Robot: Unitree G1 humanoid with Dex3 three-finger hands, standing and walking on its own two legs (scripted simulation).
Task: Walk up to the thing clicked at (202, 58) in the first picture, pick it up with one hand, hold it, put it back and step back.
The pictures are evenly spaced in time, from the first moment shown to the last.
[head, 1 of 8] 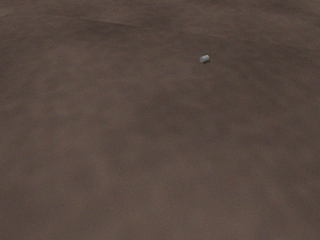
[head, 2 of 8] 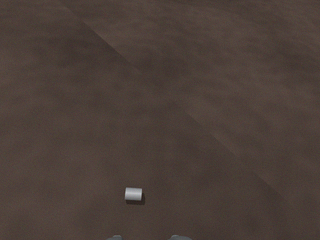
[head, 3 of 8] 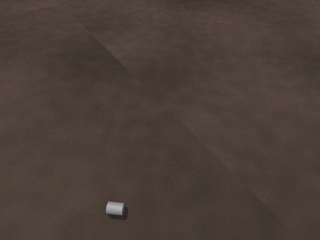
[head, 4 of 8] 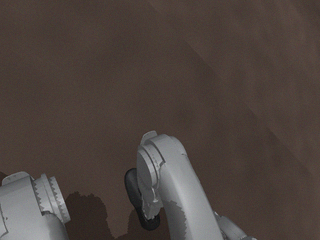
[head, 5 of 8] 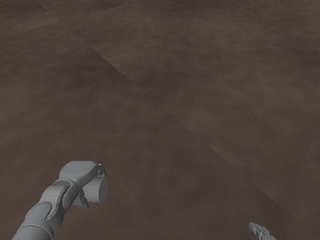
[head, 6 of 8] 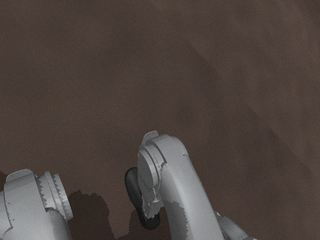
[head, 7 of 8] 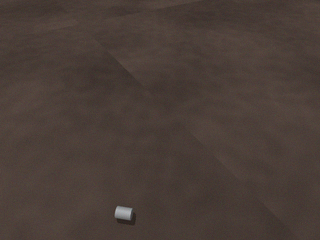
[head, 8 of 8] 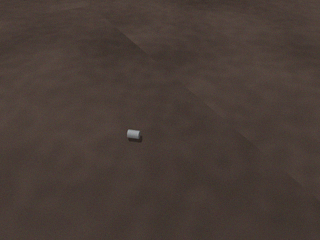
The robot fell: no
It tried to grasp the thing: yes
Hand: left
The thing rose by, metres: 0.68
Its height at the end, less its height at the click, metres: +0.00
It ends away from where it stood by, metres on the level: 0.00
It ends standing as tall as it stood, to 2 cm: yes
